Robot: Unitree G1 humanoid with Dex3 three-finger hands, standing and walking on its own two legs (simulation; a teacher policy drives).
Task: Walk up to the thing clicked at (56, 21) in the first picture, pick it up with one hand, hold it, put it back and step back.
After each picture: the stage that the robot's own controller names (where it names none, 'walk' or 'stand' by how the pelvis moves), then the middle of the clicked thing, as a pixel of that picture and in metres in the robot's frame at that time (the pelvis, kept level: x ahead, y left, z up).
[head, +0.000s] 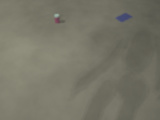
stand; (57, 18) +1.90 +0.29 -0.72
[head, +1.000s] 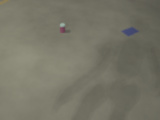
walk; (62, 28) +1.77 +0.15 -0.70
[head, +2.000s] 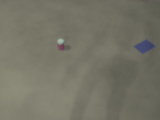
walk; (60, 44) +1.23 +0.17 -0.70
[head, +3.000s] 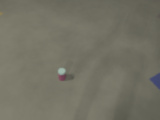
walk; (61, 74) +0.84 +0.16 -0.70
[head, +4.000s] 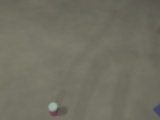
walk; (53, 109) +0.55 +0.18 -0.70
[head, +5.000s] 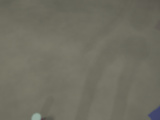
walk; out of the picture +0.45 +0.32 -0.68
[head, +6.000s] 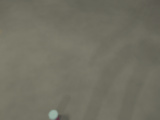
stand; (54, 117) +0.46 +0.21 -0.69
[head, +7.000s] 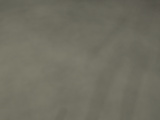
stand; out of the picture +0.41 +0.22 -0.72
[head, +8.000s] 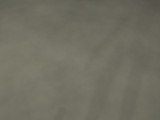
stand; out of the picture +0.41 +0.22 -0.73
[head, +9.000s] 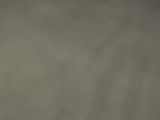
stand; out of the picture +0.40 +0.22 -0.73
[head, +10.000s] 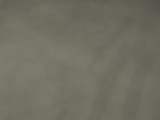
stand; out of the picture +0.40 +0.22 -0.73
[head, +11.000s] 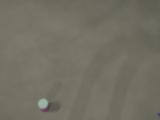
go down; (44, 105) +0.43 +0.22 -0.64
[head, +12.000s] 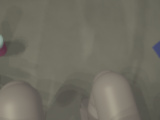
go down; out of the picture +0.48 +0.27 -0.28
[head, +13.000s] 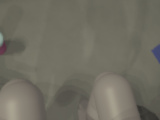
close in; out of the picture +0.49 +0.27 -0.28
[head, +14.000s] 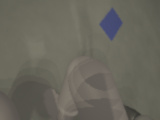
close in; out of the picture +0.47 +0.31 -0.22
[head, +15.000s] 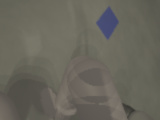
lift; out of the picture +0.45 +0.31 -0.23
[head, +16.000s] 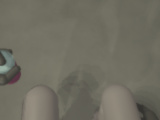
lift; (6, 69) +0.36 +0.25 -0.08
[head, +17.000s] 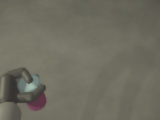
hold; (33, 93) +0.32 +0.16 +0.02
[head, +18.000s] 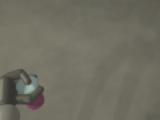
hold; (31, 93) +0.32 +0.17 -0.02
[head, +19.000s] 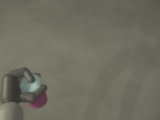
hold; (34, 92) +0.33 +0.17 +0.00
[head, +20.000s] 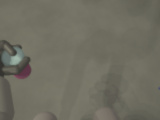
crouch; (18, 64) +0.42 +0.20 -0.07
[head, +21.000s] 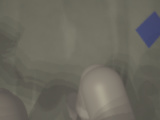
lower; out of the picture +0.49 +0.30 -0.16
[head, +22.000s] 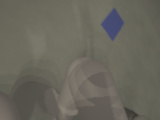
lower; out of the picture +0.43 +0.32 -0.23
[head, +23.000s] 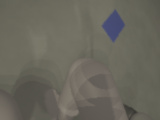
lower; out of the picture +0.43 +0.32 -0.23
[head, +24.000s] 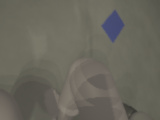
lower; out of the picture +0.43 +0.32 -0.24
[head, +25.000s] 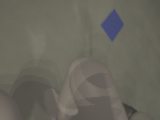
lower; out of the picture +0.43 +0.32 -0.24
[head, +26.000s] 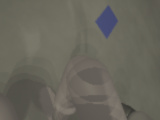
open; out of the picture +0.44 +0.32 -0.23
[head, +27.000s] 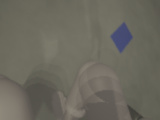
stand; out of the picture +0.43 +0.31 -0.24
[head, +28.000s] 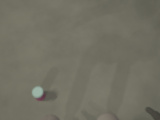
stand; (39, 94) +0.43 +0.23 -0.55
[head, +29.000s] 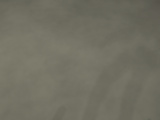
stand; out of the picture +0.39 +0.21 -0.66
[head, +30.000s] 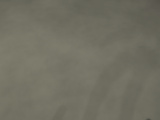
stand; out of the picture +0.39 +0.22 -0.67
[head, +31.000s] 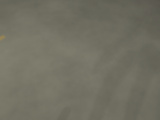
stand; out of the picture +0.40 +0.21 -0.71
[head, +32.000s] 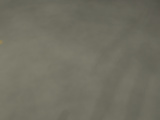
stand; out of the picture +0.39 +0.22 -0.73
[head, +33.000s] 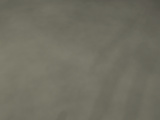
stand; out of the picture +0.39 +0.23 -0.73
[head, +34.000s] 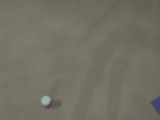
walk; (46, 102) +0.48 +0.19 -0.71
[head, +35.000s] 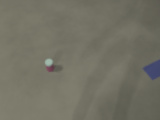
walk; (49, 65) +0.80 +0.27 -0.70
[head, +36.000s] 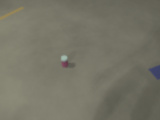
stand; (64, 61) +1.06 +0.19 -0.70
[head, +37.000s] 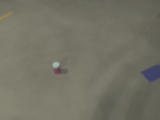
stand; (56, 68) +1.00 +0.23 -0.73
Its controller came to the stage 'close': yes
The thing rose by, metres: 0.70
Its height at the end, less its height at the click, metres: +0.00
